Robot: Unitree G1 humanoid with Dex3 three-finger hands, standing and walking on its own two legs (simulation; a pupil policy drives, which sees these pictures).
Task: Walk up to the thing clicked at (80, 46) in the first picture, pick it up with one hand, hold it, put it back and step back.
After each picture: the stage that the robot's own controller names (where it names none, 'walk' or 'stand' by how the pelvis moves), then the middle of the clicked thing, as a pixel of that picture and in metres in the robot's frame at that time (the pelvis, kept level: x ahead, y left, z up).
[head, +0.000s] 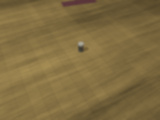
stand; (80, 47) +1.41 +0.02 -0.72
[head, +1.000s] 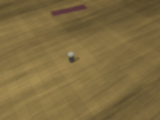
walk; (71, 57) +1.28 +0.23 -0.70
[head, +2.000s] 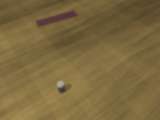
walk; (61, 87) +0.82 +0.27 -0.71
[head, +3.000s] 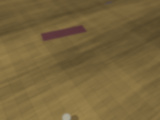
walk; out of the picture +0.55 +0.15 -0.72
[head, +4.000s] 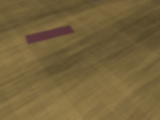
stand; out of the picture +0.42 +0.18 -0.71
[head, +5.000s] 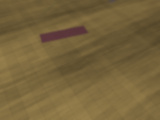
stand; out of the picture +0.41 +0.13 -0.72
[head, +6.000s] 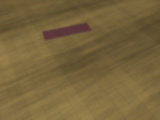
stand; out of the picture +0.40 +0.13 -0.72
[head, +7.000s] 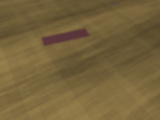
stand; out of the picture +0.41 +0.13 -0.73
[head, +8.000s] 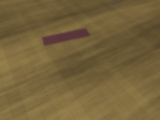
stand; out of the picture +0.40 +0.14 -0.73
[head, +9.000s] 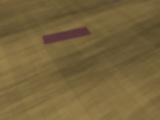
stand; out of the picture +0.39 +0.14 -0.73
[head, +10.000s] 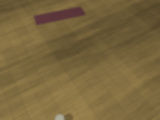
go down; out of the picture +0.42 +0.14 -0.70
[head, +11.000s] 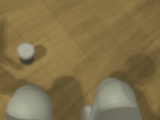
go down; (26, 54) +0.50 +0.17 -0.29
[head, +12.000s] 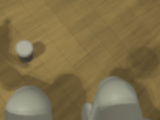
close in; (25, 52) +0.50 +0.16 -0.29
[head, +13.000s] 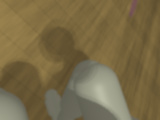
close in; out of the picture +0.49 +0.21 -0.23
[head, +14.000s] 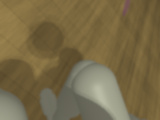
close; out of the picture +0.48 +0.22 -0.24
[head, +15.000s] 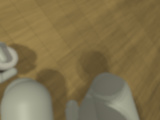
lift; (3, 61) +0.39 +0.21 -0.18
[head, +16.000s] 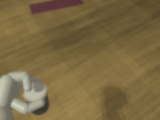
lift; (37, 98) +0.32 +0.15 -0.01
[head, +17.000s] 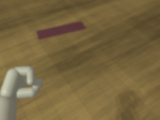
hold; out of the picture +0.29 +0.14 -0.36
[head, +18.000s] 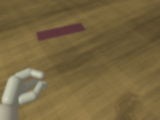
hold; out of the picture +0.23 +0.11 -0.71
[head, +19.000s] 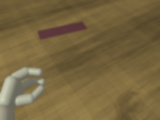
stand; out of the picture +0.22 +0.12 -0.70
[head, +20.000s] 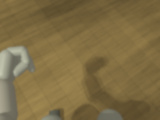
crouch; out of the picture +0.27 +0.13 -0.53
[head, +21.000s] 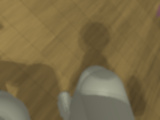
lower; out of the picture +0.31 +0.16 -0.28
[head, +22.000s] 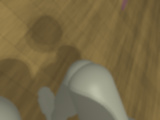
lower; out of the picture +0.30 +0.18 -0.27
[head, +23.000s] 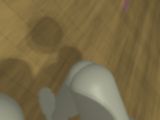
lower; out of the picture +0.30 +0.18 -0.27
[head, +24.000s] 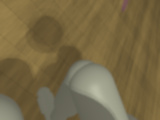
lower; out of the picture +0.30 +0.19 -0.27
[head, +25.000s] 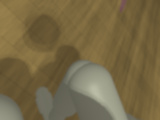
lower; out of the picture +0.30 +0.19 -0.28
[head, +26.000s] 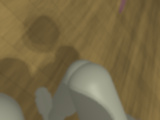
open; out of the picture +0.30 +0.19 -0.28
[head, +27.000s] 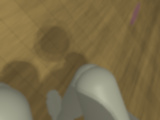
stand; out of the picture +0.30 +0.18 -0.29
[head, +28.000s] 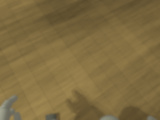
stand; out of the picture +0.27 +0.15 -0.56
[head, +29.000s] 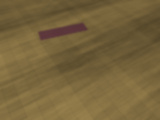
stand; out of the picture +0.22 +0.16 -0.69
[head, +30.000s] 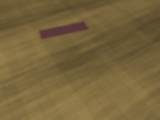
stand; out of the picture +0.23 +0.17 -0.69
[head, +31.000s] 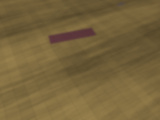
stand; out of the picture +0.25 +0.16 -0.74
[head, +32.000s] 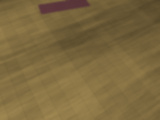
walk; out of the picture +0.28 +0.11 -0.73
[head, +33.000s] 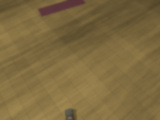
walk; (69, 117) +0.44 +0.13 -0.72
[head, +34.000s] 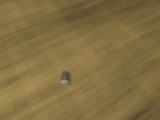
walk; (64, 78) +0.77 +0.18 -0.72
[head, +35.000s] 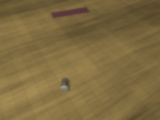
stand; (64, 84) +0.91 +0.18 -0.73
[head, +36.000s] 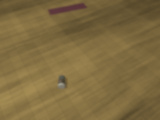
stand; (61, 81) +0.91 +0.22 -0.75
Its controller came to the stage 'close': yes
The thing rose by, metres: 0.71
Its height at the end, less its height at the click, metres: -0.02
